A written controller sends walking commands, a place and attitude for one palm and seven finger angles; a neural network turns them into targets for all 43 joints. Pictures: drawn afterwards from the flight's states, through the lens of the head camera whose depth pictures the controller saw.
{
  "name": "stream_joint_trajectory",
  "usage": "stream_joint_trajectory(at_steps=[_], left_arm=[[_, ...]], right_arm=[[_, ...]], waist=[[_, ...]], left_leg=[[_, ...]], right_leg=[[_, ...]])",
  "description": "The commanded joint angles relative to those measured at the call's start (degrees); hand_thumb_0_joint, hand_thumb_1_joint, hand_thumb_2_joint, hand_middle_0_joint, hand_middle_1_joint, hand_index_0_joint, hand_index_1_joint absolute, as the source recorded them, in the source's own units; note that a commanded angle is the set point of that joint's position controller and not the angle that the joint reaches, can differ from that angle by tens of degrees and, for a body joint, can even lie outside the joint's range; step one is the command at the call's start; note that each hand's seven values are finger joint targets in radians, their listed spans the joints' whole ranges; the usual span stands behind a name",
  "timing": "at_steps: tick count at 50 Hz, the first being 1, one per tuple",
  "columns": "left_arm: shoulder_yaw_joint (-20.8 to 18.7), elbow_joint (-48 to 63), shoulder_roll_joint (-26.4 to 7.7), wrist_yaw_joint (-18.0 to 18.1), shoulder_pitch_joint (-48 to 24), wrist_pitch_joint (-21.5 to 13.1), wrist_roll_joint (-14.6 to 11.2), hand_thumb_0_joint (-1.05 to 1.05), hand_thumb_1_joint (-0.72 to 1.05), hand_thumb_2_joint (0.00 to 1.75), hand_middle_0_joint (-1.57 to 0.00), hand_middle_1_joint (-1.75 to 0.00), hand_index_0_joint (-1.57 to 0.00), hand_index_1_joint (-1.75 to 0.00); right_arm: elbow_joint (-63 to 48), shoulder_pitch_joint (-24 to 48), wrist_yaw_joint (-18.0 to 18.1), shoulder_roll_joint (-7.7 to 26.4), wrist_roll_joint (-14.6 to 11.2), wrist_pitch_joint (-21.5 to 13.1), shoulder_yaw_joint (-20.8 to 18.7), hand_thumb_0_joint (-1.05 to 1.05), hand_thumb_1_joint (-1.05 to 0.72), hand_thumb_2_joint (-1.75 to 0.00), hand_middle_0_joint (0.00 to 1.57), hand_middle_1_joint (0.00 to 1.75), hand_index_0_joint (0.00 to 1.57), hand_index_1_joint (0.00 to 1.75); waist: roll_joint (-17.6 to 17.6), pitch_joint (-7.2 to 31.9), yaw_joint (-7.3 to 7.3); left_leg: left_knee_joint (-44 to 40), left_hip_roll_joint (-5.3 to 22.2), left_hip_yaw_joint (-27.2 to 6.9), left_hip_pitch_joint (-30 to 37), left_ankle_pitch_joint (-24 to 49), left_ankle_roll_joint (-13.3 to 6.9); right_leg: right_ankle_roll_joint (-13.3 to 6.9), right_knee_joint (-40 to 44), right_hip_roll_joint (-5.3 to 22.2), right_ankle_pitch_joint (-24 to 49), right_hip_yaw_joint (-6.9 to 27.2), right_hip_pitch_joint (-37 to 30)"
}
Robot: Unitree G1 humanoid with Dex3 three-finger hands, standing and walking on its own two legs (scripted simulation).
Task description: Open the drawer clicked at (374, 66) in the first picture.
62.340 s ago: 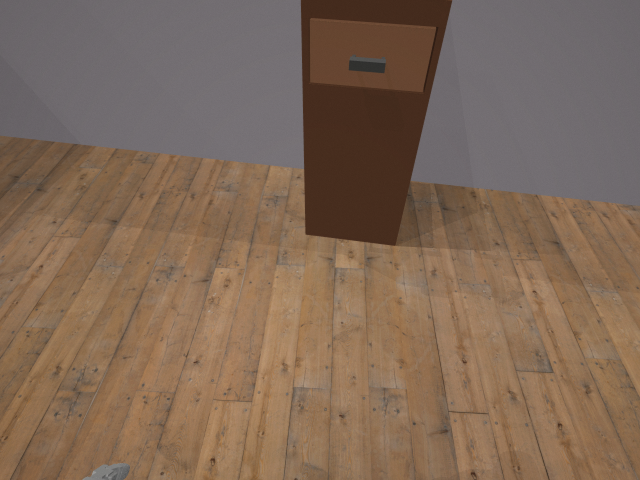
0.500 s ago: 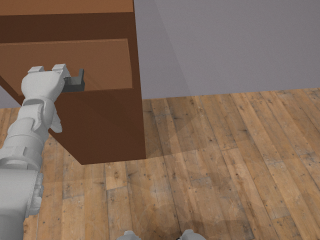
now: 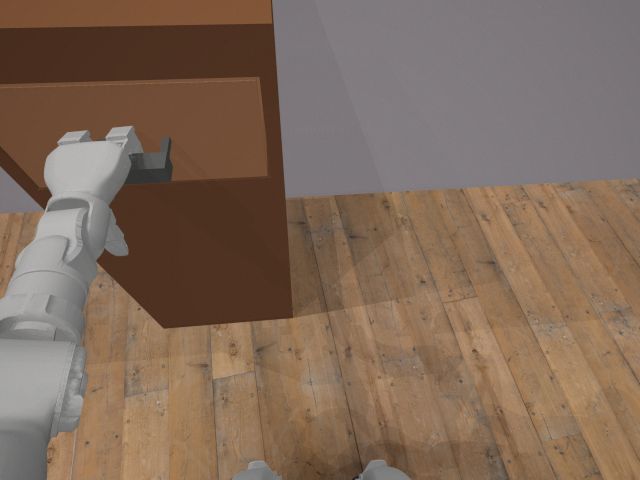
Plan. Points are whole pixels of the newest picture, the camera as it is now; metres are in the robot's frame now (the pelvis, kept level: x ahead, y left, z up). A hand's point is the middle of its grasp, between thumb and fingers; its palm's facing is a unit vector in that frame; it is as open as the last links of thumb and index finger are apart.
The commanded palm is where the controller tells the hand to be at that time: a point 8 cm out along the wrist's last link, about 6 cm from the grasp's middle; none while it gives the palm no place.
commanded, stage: close the thumb around the handle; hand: left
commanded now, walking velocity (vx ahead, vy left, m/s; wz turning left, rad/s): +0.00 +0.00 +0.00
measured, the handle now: (131, 156) +0.52 +0.24 +0.05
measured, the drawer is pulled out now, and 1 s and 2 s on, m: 0.00 0.01 0.13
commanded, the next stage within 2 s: pull the drawer open in 0.52 s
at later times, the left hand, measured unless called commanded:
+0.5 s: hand (111, 194) +0.48 +0.27 +0.03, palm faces -0.06 -0.04 -1.00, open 6.0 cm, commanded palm +0.46 +0.26 +0.09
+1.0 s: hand (109, 204) +0.46 +0.27 +0.03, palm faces -0.06 -0.05 -1.00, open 6.0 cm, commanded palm +0.42 +0.26 +0.09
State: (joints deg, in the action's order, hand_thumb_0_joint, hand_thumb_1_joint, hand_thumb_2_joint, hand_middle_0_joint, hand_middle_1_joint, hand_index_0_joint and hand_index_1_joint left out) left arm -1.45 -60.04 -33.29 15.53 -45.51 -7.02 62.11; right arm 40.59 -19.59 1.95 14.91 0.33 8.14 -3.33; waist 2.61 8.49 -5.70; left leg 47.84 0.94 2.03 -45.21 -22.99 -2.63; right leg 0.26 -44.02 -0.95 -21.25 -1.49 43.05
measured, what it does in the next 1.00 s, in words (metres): stands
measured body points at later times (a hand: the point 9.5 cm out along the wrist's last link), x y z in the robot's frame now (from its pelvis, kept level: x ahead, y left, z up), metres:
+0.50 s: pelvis +0.00 +0.00 +0.00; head +0.10 +0.01 +0.44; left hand +0.47 +0.27 +0.09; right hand -0.01 -0.27 -0.13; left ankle -0.01 +0.09 -0.70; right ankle -0.01 -0.13 -0.70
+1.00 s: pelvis +0.02 +0.01 +0.01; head +0.10 +0.00 +0.45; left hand +0.46 +0.27 +0.09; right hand +0.03 -0.27 -0.12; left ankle -0.01 +0.09 -0.70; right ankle -0.01 -0.13 -0.70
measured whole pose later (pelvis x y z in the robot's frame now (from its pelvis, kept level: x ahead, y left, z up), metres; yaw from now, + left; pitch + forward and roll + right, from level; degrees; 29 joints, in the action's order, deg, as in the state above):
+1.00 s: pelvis +0.02 +0.01 +0.01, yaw -2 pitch +19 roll -2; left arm -3.0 -48.9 -31.3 14.4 -34.3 -5.3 59.8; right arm 39.4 -20.1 1.0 14.4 0.0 9.5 -4.2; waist 3.6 9.4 -4.3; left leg 45.4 1.2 4.0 -41.0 -23.8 -3.2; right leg 0.9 -41.4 -1.3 -21.2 0.6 39.5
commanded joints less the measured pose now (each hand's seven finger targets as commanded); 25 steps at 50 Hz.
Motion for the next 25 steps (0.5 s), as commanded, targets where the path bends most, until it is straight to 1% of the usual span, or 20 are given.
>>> stream_joint_trajectory(at_steps=[1, 3, 4, 5, 6, 7, 8, 9, 12, 13, 14, 15, 16, 17, 19, 20, 22, 23, 24, 25], left_arm=[[-3.62, 9.28, -15.49, 1.27, -22.06, 0.28, -0.29, 0.0, 0.06, 0.54, -0.34, -1.26, -0.34, -1.26], [-4.37, 8.89, -16.47, 1.0, -22.48, 0.25, -0.32, 0.0, 0.17, 0.59, -0.35, -1.27, -0.35, -1.27], [-2.94, 9.55, -14.76, 0.94, -22.99, 0.03, -0.42, 0.0, 0.23, 0.61, -0.35, -1.28, -0.35, -1.28], [-3.82, 9.58, -15.5, 0.92, -21.89, -0.05, -0.29, 0.0, 0.28, 0.64, -0.36, -1.28, -0.36, -1.28], [-2.87, 9.82, -14.31, 0.85, -21.69, -0.11, -0.32, 0.0, 0.34, 0.66, -0.36, -1.29, -0.36, -1.29], [-2.96, 9.4, -14.08, 0.87, -21.28, -0.06, -0.44, 0.0, 0.4, 0.68, -0.36, -1.3, -0.36, -1.3], [-2.63, 9.65, -13.78, 0.79, -22.64, -0.32, -0.51, 0.0, 0.45, 0.71, -0.37, -1.3, -0.37, -1.3], [-3.13, 8.84, -14.51, 0.82, -22.04, -0.21, -0.47, 0.0, 0.51, 0.73, -0.37, -1.31, -0.37, -1.31], [-1.94, 8.99, -13.07, 0.95, -22.68, 0.08, -0.18, 0.0, 0.68, 0.8, -0.38, -1.33, -0.38, -1.33], [-3.3, 10.36, -14.55, 0.98, -23.48, -0.35, -0.38, 0.0, 0.73, 0.83, -0.39, -1.33, -0.39, -1.33], [-3.34, 10.39, -14.7, 1.09, -22.74, -0.32, -0.13, 0.0, 0.79, 0.85, -0.39, -1.34, -0.39, -1.34], [-2.43, 9.27, -13.43, 1.04, -22.15, -0.02, -0.33, 0.0, 0.84, 0.88, -0.4, -1.34, -0.4, -1.34], [-2.46, 9.26, -13.46, 1.0, -22.56, 0.02, -0.41, 0.0, 0.9, 0.9, -0.4, -1.35, -0.4, -1.35], [-2.39, 8.81, -13.59, 0.96, -22.77, 0.11, -0.42, 0.0, 0.9, 0.9, -0.4, -1.35, -0.4, -1.35], [-3.9, 8.44, -15.59, 0.92, -21.87, 0.05, -0.39, 0.0, 0.9, 0.9, -0.4, -1.35, -0.4, -1.35], [-2.51, 9.38, -14.19, 0.83, -23.03, -0.02, -0.36, 0.0, 0.9, 0.9, -0.4, -1.35, -0.4, -1.35], [-2.2, 9.04, -13.32, 0.93, -22.65, 0.07, -0.3, 0.0, 0.9, 0.9, -0.4, -1.35, -0.4, -1.35], [-3.47, 8.49, -14.88, 0.87, -22.84, -0.03, -0.39, 0.0, 0.9, 0.9, -0.4, -1.35, -0.4, -1.35], [-4.53, 9.88, -16.7, 1.07, -22.96, -0.27, -0.23, 0.0, 0.9, 0.9, -0.4, -1.35, -0.4, -1.35], [-3.43, 9.1, -14.99, 1.08, -21.66, 0.08, -0.19, 0.0, 0.9, 0.9, -0.4, -1.35, -0.4, -1.35]], right_arm=[[-2.66, -9.11, 0.74, 9.94, 0.15, -0.65, -3.04, 0.0, -0.9, -0.9, 0.2, 0.3, 0.2, 0.3], [-2.65, -9.13, 0.91, 10.09, 0.19, -0.46, -2.91, 0.0, -0.9, -0.9, 0.2, 0.3, 0.2, 0.3], [-2.92, -9.17, 0.91, 9.85, 0.14, -0.64, -3.07, 0.0, -0.9, -0.9, 0.2, 0.3, 0.2, 0.3], [-2.81, -9.13, 0.9, 9.89, 0.17, -0.6, -3.1, 0.0, -0.9, -0.9, 0.2, 0.3, 0.2, 0.3], [-2.99, -9.07, 0.77, 9.77, 0.2, -0.64, -3.07, 0.0, -0.9, -0.9, 0.2, 0.3, 0.2, 0.3], [-2.97, -9.12, 0.76, 9.75, 0.16, -0.67, -3.15, 0.0, -0.9, -0.9, 0.2, 0.3, 0.2, 0.3], [-2.77, -9.41, 0.82, 9.78, 0.24, -0.72, -3.16, 0.0, -0.9, -0.9, 0.2, 0.3, 0.2, 0.3], [-2.75, -9.51, 0.87, 9.9, 0.16, -0.65, -3.11, 0.0, -0.9, -0.9, 0.2, 0.3, 0.2, 0.3], [-2.66, -9.69, 0.86, 9.81, 0.13, -0.8, -3.23, 0.0, -0.9, -0.9, 0.2, 0.3, 0.2, 0.3], [-2.6, -9.77, 0.8, 10.02, 0.26, -0.78, -3.26, 0.0, -0.9, -0.9, 0.2, 0.3, 0.2, 0.3], [-2.66, -9.79, 0.76, 9.94, 0.25, -0.69, -3.32, 0.0, -0.9, -0.9, 0.2, 0.3, 0.2, 0.3], [-2.62, -9.88, 0.73, 9.76, 0.22, -0.62, -3.23, 0.0, -0.9, -0.9, 0.2, 0.3, 0.2, 0.3], [-2.52, -9.8, 0.76, 9.82, 0.19, -0.73, -3.28, 0.0, -0.9, -0.9, 0.2, 0.3, 0.2, 0.3], [-2.48, -9.79, 0.77, 9.91, 0.18, -0.72, -3.2, 0.0, -0.9, -0.9, 0.2, 0.3, 0.2, 0.3], [-2.36, -9.92, 0.85, 10.12, 0.14, -0.64, -3.08, 0.0, -0.9, -0.9, 0.2, 0.3, 0.2, 0.3], [-2.61, -9.81, 0.83, 9.97, 0.12, -0.66, -3.04, 0.0, -0.9, -0.9, 0.2, 0.3, 0.2, 0.3], [-2.42, -9.91, 0.74, 9.89, 0.14, -0.82, -3.24, 0.0, -0.9, -0.9, 0.2, 0.3, 0.2, 0.3], [-2.13, -10.06, 0.77, 10.17, 0.27, -0.71, -3.12, 0.0, -0.9, -0.9, 0.2, 0.3, 0.2, 0.3], [-2.35, -9.99, 0.78, 10.23, 0.21, -0.64, -3.1, 0.0, -0.9, -0.9, 0.2, 0.3, 0.2, 0.3], [-2.6, -9.85, 0.71, 9.97, 0.24, -0.61, -3.12, 0.0, -0.9, -0.9, 0.2, 0.3, 0.2, 0.3]], waist=[[3.13, 22.51, -0.74], [2.09, 22.38, -0.89], [2.9, 22.66, -1.27], [3.27, 23.07, -0.6], [4.36, 23.15, -0.61], [3.03, 22.97, -0.76], [2.54, 22.95, -1.44], [2.12, 22.0, -1.17], [2.88, 21.73, -1.45], [3.21, 22.95, -1.06], [3.98, 24.54, -0.9], [3.49, 23.27, -1.11], [3.4, 22.1, -1.36], [2.37, 21.21, -1.5], [1.93, 22.04, -1.02], [3.34, 21.88, -1.19], [2.98, 22.0, -1.31], [2.0, 22.01, -1.29], [3.43, 23.51, -0.65], [3.14, 23.43, -0.65]], left_leg=[[-3.15, -0.93, -1.88, 19.45, 26.41, 0.37], [-3.16, -0.84, -2.11, 18.86, 26.51, 0.37], [-3.08, -0.85, -1.94, 19.47, 26.66, 0.32], [-3.05, -0.73, -2.07, 19.95, 27.05, 0.49], [-3.13, -0.72, -2.16, 20.61, 27.49, 0.65], [-2.96, -0.65, -2.05, 20.43, 26.96, 0.47], [-2.86, -0.63, -2.21, 20.13, 27.58, 0.42], [-3.03, -0.64, -2.16, 19.34, 26.39, 0.39], [-3.17, -0.5, -2.45, 20.27, 26.4, 0.51], [-3.06, -0.41, -2.51, 20.75, 27.81, 0.61], [-2.73, -0.47, -2.5, 21.68, 28.27, 0.68], [-2.85, -0.53, -2.4, 21.14, 27.73, 0.65], [-2.94, -0.43, -2.4, 20.53, 26.81, 0.66], [-3.11, -0.5, -2.34, 19.71, 25.59, 0.54], [-3.2, -0.5, -2.38, 19.36, 26.05, 0.46], [-3.44, -0.51, -2.49, 19.87, 26.08, 0.67], [-3.3, -0.47, -2.38, 20.25, 25.86, 0.57], [-3.24, -0.37, -2.55, 19.88, 26.1, 0.54], [-3.13, -0.46, -2.35, 20.15, 26.76, 0.56], [-3.2, -0.58, -2.36, 20.2, 26.79, 0.62]], right_leg=[[-2.32, 3.52, -2.83, 19.39, -0.18, -7.38], [-2.36, 3.35, -2.81, 19.51, -0.21, -7.65], [-2.2, 3.44, -2.81, 19.56, -0.17, -7.19], [-2.3, 3.23, -2.84, 19.34, -0.25, -7.09], [-2.39, 3.29, -2.92, 18.86, -0.5, -6.46], [-2.3, 3.42, -3.0, 18.72, -0.41, -6.49], [-2.29, 3.51, -2.97, 19.34, -0.35, -6.6], [-2.19, 3.47, -2.94, 18.69, -0.38, -6.55], [-2.33, 3.5, -3.05, 17.62, -0.64, -5.08], [-2.41, 3.35, -2.98, 18.42, -0.57, -5.87], [-2.31, 3.1, -3.03, 18.55, -0.42, -5.71], [-2.37, 3.3, -3.14, 18.39, -0.54, -5.61], [-2.32, 3.43, -3.06, 17.76, -0.64, -5.02], [-2.28, 3.65, -3.07, 17.28, -0.53, -5.17], [-2.27, 3.43, -2.99, 17.96, -0.41, -6.06], [-2.4, 3.43, -3.02, 17.53, -0.57, -5.55], [-2.37, 3.66, -3.04, 17.07, -0.6, -5.16], [-2.4, 3.52, -3.06, 17.39, -0.6, -5.51], [-2.33, 3.22, -3.01, 18.18, -0.31, -6.22], [-2.37, 3.22, -3.11, 18.09, -0.48, -6.35]])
